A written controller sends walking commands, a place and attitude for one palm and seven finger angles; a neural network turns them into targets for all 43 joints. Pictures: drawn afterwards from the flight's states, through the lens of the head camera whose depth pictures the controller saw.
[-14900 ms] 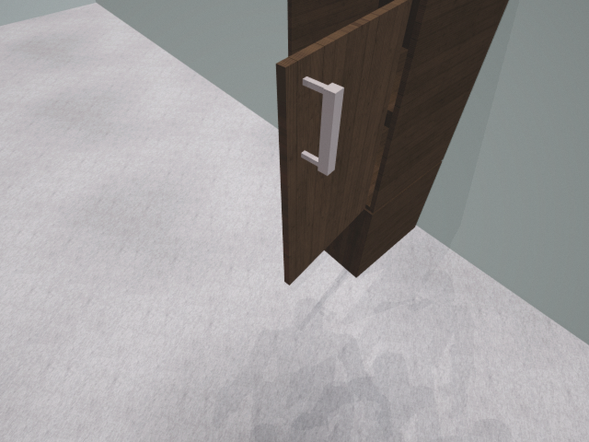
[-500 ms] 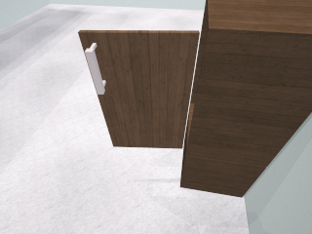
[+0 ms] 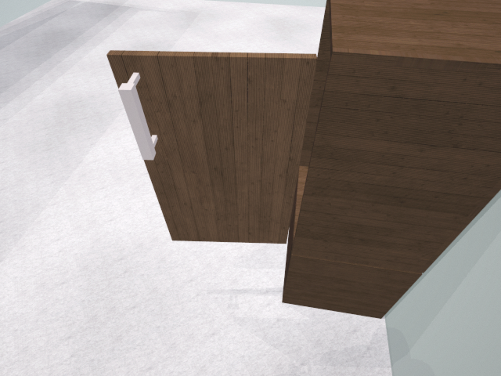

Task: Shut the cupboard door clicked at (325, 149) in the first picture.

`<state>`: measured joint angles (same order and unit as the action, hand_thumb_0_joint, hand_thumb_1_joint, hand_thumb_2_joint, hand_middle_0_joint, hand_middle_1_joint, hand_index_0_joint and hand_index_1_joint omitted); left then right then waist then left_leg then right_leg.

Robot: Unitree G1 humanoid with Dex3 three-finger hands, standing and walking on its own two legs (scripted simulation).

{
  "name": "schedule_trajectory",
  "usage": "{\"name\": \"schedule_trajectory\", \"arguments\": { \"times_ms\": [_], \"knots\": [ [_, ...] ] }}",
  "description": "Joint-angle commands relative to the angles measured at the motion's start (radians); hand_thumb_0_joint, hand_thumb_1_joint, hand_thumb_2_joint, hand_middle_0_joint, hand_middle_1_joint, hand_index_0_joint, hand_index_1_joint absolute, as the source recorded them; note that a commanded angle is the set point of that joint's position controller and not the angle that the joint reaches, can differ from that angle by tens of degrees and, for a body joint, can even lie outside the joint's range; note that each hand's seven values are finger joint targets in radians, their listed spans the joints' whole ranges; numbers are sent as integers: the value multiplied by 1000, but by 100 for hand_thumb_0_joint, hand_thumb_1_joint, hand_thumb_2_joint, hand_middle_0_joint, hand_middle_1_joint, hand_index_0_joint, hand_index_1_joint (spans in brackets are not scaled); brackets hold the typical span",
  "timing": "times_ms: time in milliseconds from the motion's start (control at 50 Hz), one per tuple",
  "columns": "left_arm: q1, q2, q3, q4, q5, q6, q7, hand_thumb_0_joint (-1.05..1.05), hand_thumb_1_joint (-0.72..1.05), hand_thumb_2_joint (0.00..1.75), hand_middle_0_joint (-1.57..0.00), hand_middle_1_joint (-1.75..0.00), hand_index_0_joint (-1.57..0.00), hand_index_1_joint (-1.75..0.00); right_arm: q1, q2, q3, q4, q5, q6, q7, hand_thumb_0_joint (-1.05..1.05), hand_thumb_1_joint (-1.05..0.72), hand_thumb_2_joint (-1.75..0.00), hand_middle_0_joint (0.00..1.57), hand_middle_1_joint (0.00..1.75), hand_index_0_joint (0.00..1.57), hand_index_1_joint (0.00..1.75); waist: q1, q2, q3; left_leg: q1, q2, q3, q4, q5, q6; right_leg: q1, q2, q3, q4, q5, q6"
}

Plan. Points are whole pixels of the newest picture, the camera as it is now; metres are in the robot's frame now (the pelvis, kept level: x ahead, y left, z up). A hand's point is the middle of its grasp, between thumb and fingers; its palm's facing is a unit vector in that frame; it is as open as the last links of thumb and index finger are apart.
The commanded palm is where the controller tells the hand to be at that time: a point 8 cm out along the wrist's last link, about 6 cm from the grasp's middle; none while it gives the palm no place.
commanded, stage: look again from close up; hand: left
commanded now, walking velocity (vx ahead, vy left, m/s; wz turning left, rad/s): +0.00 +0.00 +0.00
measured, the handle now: (142, 118) +0.53 +0.24 +0.14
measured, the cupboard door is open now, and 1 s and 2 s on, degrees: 98 98 98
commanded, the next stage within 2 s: shuffle to correct the standing spot in 0.24 s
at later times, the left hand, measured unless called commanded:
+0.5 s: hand out of the picture +0.02 +0.17 -0.18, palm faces +0.02 -0.98 -0.18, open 7.3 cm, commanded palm none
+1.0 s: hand out of the picture +0.13 +0.22 -0.18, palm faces +0.06 -0.98 -0.19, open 7.3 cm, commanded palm none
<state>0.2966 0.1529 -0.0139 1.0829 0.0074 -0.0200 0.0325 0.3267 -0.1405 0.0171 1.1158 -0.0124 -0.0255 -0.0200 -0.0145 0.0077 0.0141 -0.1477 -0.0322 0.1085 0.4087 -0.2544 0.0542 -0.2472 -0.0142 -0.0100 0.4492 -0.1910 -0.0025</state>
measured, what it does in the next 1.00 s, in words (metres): lifts its right foot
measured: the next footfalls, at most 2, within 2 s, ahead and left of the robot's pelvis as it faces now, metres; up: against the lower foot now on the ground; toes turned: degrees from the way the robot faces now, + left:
right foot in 1.16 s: +0.14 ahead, -0.06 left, +0.00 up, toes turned -4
left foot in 1.40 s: +0.16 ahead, +0.16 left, +0.00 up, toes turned +1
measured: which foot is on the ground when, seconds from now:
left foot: down 0.00-1.00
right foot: down 0.00-0.72, up 0.74-1.00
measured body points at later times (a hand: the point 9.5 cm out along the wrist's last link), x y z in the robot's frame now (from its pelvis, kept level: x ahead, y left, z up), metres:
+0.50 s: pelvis +0.02 +0.00 +0.00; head +0.02 +0.00 +0.45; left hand +0.02 +0.22 -0.16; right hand +0.02 -0.23 -0.16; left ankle -0.02 +0.08 -0.74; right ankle +0.03 -0.12 -0.74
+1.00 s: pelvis +0.09 +0.04 +0.00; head +0.13 +0.06 +0.44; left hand +0.13 +0.27 -0.17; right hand +0.04 -0.16 -0.16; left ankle -0.02 +0.08 -0.74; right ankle +0.10 -0.09 -0.70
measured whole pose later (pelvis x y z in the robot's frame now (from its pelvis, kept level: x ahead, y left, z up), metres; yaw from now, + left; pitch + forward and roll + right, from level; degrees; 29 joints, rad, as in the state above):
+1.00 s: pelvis +0.09 +0.04 +0.00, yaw +2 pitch +0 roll -2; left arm 0.19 0.17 0.04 1.01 0.01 0.03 0.04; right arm 0.35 -0.08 0.01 1.11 -0.02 -0.01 -0.06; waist -0.02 0.00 0.11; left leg 0.00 -0.05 0.08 0.36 -0.36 0.11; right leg -0.40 -0.01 -0.05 0.81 -0.34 -0.02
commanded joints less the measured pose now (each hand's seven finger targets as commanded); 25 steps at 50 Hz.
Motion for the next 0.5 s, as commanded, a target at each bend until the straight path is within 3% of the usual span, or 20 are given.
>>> {"name": "schedule_trajectory", "arguments": {
  "times_ms": [0,220,320,360,420,480],
  "knots": [
    [57,81,14,-28,2,-14,9,0,90,90,-20,-30,-20,-30,51,-108,-20,-23,1,-17,-9,0,-90,-90,20,30,20,30,12,-29,36,-63,142,-132,-101,133,-14,69,-90,96,-48,166,-42],
    [41,99,15,-29,2,-13,10,0,90,90,-20,-30,-20,-30,12,-119,-21,-14,2,-13,-10,0,-90,-90,20,30,20,30,10,-31,57,-31,143,-127,-106,150,-18,70,-92,100,-65,184,-41],
    [36,109,16,-30,1,-13,9,0,90,90,-20,-30,-20,-30,2,-128,-21,-11,2,-15,-11,0,-90,-90,20,30,20,30,11,-5,39,-14,146,-126,-109,174,-20,87,-92,95,-66,194,-42],
    [52,98,16,-23,3,-10,7,0,90,90,-20,-30,-20,-30,17,-122,-18,-5,-2,-9,-8,0,-90,-90,20,30,20,30,13,-1,33,-17,137,-118,-105,66,-20,88,-91,95,-65,97,-48],
    [60,108,28,-31,11,-1,-1,0,90,90,-20,-30,-20,-30,13,-131,-23,-14,-5,4,0,0,-90,-90,20,30,20,30,22,-5,98,-78,127,-120,-104,-161,-8,33,-89,113,-79,-146,-64],
    [74,122,41,-40,14,2,-7,0,90,90,-20,-30,-20,-30,18,-125,-25,-28,-8,10,4,0,-90,-90,20,30,20,30,27,-49,149,-130,105,-103,-63,-216,-4,4,-105,163,-116,-272,-86]
  ]
}}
